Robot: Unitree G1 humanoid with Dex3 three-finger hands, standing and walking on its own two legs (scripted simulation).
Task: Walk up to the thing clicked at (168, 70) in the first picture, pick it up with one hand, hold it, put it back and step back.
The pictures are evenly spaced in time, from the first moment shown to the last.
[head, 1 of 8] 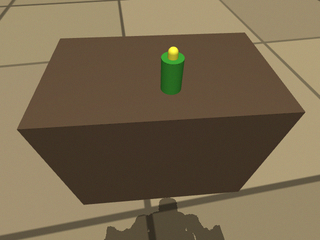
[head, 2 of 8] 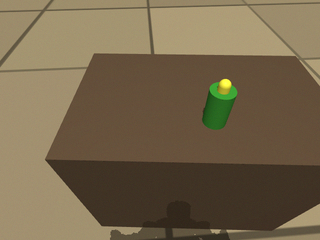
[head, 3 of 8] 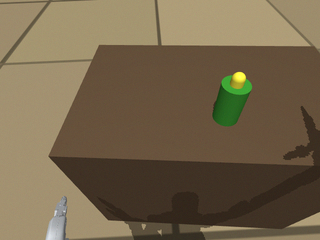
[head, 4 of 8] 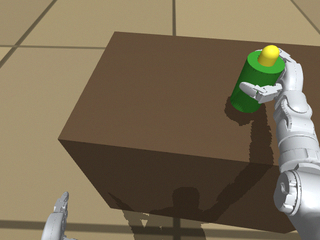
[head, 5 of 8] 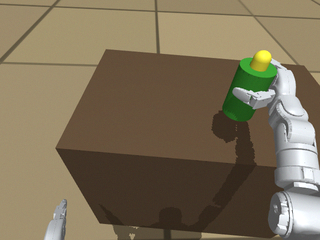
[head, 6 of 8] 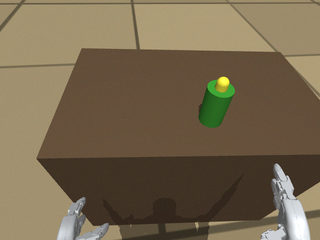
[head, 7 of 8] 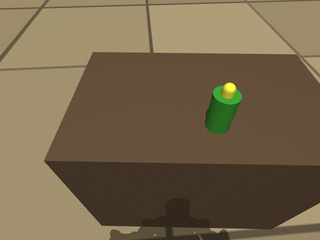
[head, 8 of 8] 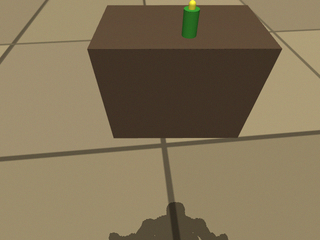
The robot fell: no
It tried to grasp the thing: yes
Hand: right
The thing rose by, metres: 0.22
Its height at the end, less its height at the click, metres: +0.00
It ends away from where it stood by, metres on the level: 0.02
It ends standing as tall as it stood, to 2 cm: yes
